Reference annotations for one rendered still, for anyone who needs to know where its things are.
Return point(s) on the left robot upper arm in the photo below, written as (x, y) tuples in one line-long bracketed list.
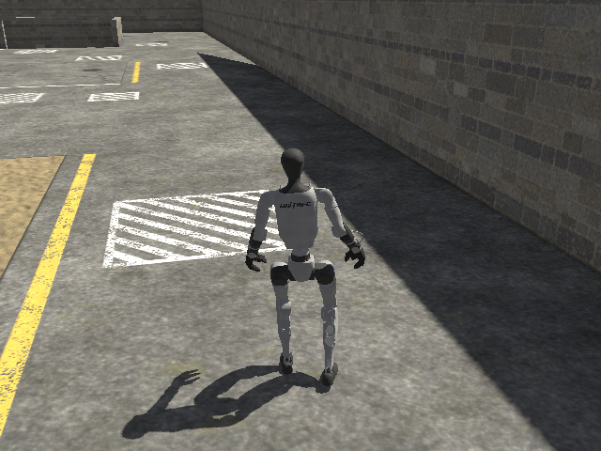
[(262, 215)]

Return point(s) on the left robot foot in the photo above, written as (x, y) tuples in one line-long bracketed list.
[(287, 366)]

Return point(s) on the right robot hand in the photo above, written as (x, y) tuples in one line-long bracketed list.
[(360, 256)]

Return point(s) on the right robot upper arm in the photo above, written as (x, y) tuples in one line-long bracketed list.
[(325, 196)]

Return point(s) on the robot left forearm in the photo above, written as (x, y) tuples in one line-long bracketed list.
[(253, 246)]

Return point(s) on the left robot hand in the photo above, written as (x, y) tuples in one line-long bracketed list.
[(258, 258)]

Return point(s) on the robot torso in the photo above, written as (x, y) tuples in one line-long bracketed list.
[(297, 225)]

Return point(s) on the robot right forearm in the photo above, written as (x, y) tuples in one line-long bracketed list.
[(350, 241)]

